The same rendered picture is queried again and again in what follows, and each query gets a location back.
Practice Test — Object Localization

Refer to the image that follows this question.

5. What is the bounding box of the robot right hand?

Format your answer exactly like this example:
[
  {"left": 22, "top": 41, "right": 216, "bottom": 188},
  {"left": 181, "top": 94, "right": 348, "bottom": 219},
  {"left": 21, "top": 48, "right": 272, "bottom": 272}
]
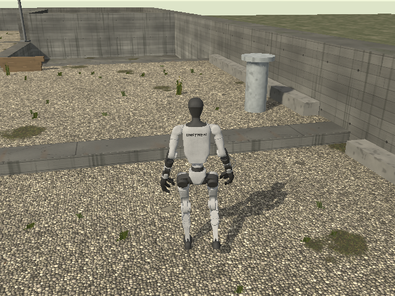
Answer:
[{"left": 220, "top": 171, "right": 234, "bottom": 185}]

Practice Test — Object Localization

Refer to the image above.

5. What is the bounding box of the left robot thigh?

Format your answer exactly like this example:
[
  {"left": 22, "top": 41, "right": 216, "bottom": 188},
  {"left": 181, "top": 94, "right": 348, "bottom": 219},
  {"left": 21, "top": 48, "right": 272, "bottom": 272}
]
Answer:
[{"left": 177, "top": 172, "right": 191, "bottom": 213}]

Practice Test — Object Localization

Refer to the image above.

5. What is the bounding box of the robot right upper arm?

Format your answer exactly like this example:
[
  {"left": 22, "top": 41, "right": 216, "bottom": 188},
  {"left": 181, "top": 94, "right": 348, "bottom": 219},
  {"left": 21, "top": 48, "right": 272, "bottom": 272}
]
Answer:
[{"left": 209, "top": 124, "right": 227, "bottom": 158}]

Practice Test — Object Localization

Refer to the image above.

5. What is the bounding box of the robot left hand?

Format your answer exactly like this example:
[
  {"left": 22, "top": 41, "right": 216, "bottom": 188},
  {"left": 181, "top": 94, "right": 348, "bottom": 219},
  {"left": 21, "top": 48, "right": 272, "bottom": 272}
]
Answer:
[{"left": 160, "top": 177, "right": 175, "bottom": 193}]

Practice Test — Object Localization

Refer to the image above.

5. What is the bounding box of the robot right forearm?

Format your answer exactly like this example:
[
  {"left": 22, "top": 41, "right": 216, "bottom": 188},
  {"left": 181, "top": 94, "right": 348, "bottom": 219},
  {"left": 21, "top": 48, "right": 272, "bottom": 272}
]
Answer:
[{"left": 220, "top": 148, "right": 233, "bottom": 173}]

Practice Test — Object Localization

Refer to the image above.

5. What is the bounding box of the robot left upper arm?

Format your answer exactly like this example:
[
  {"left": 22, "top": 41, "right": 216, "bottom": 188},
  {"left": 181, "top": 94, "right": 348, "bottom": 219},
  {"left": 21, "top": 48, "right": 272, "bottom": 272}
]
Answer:
[{"left": 168, "top": 125, "right": 183, "bottom": 160}]

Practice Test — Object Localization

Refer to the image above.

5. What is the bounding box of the robot left forearm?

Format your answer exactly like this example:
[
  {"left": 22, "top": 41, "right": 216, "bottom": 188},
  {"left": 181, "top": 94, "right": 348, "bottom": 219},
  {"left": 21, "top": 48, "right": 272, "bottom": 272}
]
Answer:
[{"left": 162, "top": 150, "right": 174, "bottom": 179}]

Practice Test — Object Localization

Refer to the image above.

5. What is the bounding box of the humanoid robot torso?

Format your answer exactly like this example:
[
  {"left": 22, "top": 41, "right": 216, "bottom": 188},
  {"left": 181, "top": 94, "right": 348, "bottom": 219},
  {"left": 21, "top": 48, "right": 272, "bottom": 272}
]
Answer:
[{"left": 182, "top": 121, "right": 211, "bottom": 185}]

